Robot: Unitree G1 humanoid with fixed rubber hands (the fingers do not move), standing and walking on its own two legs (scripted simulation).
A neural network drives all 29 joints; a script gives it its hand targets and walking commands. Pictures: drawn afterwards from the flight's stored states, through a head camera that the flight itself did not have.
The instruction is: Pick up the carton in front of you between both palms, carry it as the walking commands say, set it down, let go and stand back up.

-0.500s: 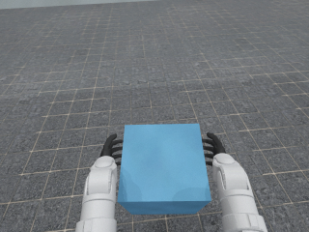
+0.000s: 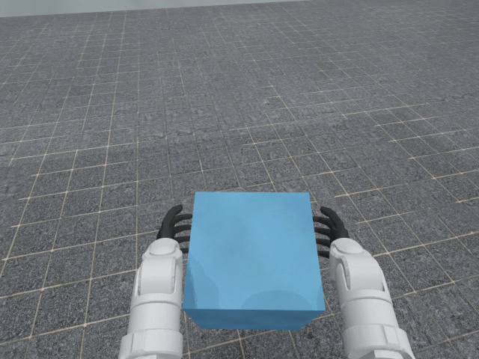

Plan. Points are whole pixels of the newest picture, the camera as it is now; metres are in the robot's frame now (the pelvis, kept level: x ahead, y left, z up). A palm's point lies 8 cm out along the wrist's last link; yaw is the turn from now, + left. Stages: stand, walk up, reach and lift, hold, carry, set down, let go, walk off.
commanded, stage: set down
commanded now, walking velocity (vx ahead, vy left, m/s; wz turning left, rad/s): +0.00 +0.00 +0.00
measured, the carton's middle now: (250, 266) +0.30 +0.00 -0.06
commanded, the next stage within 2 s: none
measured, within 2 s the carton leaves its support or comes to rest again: neither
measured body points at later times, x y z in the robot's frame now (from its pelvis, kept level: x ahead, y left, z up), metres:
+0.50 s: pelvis -0.02 +0.02 -0.04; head +0.12 +0.03 +0.39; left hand +0.34 +0.17 -0.10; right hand +0.35 -0.13 -0.10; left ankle +0.06 +0.13 -0.74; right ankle +0.00 -0.11 -0.74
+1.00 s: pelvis -0.04 -0.01 -0.17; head +0.18 +0.01 +0.22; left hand +0.37 +0.19 -0.25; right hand +0.41 -0.10 -0.26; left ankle +0.06 +0.13 -0.74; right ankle +0.00 -0.11 -0.74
